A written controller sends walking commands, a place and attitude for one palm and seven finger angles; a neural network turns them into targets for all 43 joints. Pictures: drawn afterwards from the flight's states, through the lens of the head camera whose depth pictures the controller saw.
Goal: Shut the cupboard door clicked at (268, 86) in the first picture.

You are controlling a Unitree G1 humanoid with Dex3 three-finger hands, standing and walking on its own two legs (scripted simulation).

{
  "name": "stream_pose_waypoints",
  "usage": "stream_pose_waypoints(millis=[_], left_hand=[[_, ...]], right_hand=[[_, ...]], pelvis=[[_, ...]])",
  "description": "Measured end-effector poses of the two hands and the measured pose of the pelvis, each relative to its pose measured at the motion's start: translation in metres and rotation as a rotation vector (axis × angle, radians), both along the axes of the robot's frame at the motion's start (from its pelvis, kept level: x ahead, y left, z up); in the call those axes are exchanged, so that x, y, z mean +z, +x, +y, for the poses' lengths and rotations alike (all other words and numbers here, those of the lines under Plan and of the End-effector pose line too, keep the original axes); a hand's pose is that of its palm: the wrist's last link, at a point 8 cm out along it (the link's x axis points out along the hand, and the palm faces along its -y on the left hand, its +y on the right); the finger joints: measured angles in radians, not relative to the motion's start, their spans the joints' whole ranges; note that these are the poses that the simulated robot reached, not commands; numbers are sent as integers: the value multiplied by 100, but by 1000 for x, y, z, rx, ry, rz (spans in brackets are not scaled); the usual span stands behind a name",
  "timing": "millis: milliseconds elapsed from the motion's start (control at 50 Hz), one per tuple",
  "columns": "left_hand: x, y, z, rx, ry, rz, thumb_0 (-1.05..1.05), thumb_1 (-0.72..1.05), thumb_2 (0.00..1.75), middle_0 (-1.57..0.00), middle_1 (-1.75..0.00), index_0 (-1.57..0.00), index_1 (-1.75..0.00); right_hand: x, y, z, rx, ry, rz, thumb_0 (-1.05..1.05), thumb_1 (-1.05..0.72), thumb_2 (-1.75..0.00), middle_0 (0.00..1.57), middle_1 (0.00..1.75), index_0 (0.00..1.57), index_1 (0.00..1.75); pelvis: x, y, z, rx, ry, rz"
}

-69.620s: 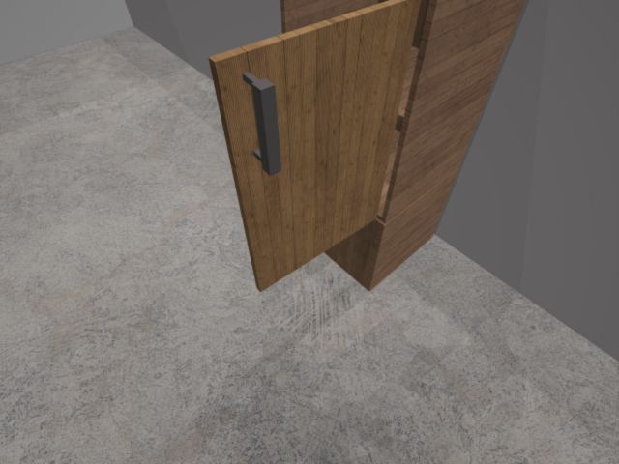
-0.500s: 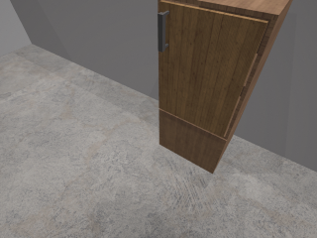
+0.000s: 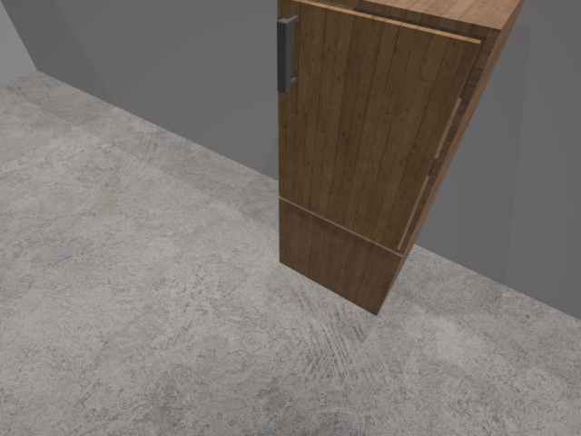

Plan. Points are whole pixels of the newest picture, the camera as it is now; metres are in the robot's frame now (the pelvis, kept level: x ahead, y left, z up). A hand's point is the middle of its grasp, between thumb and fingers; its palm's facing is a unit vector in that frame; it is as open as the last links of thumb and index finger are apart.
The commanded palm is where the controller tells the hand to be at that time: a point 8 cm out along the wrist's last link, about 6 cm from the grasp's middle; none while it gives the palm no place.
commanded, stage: look to check the result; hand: left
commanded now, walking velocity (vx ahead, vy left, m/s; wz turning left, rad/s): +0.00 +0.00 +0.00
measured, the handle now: (289, 55) +0.85 +0.04 +0.14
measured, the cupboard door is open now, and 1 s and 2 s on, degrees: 0 0 0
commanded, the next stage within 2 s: stand and wait in 0.40 s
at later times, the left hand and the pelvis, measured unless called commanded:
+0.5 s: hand out of the picture +0.02 +0.21 -0.17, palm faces +0.01 -0.97 -0.26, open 7.4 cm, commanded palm none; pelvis +0.00 +0.00 +0.00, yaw +0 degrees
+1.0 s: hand out of the picture +0.04 +0.23 -0.17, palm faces -0.01 -0.96 -0.28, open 7.4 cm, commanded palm none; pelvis +0.01 +0.01 +0.00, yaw +0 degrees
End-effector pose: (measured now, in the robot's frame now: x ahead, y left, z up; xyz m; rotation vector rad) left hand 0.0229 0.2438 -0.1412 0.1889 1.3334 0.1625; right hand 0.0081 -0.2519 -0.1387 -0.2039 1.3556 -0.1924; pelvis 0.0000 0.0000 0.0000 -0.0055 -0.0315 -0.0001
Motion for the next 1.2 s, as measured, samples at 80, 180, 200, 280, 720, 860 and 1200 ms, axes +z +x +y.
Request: stream_pose_waypoints(millis=[80, 180, 200, 280, 720, 860, 1200], left_hand=[[1, -10, 6, 9, 15, 35, 0, 91, 89, -20, -30, -20, -30], [3, -19, 12, 18, 29, 60, 0, 91, 89, -20, -30, -20, -30], [3, -20, 12, 19, 31, 62, 0, 91, 89, -20, -30, -20, -30], [4, -21, 15, 21, 36, 64, 0, 91, 89, -20, -30, -20, -30], [5, 10, 20, -10, 32, -9, 0, 91, 89, -20, -30, -20, -30], [7, 14, 26, -16, 43, -5, 0, 91, 89, -20, -30, -20, -30], [9, 18, 34, -21, 58, -1, 0, 91, 89, -20, -30, -20, -30]], right_hand=[[-1, -1, 1, 2, 3, 13, 1, -91, -90, 20, 30, 20, 30], [-1, 3, 1, 7, 6, 11, 1, -91, -90, 20, 30, 20, 30], [-1, 4, 1, 8, 6, 9, 1, -91, -90, 20, 30, 21, 30], [-1, 11, 1, 15, 3, -5, 1, -91, -90, 20, 30, 21, 30], [8, 35, -8, 31, -30, -60, 1, -90, -90, 20, 30, 21, 30], [9, 32, -9, 28, -33, -44, 1, -90, -90, 20, 30, 21, 30], [10, 39, -10, 31, -38, -49, 1, -90, -90, 20, 30, 21, 30]], pelvis=[[0, 1, 0, 0, 0, -1], [1, 2, 1, 0, 0, -1], [1, 2, 1, 0, 0, -1], [1, 3, 1, 0, 0, -3], [2, 5, 5, -1, 0, -4], [2, 6, 6, -2, 1, -2], [3, 9, 9, -4, 2, -2]])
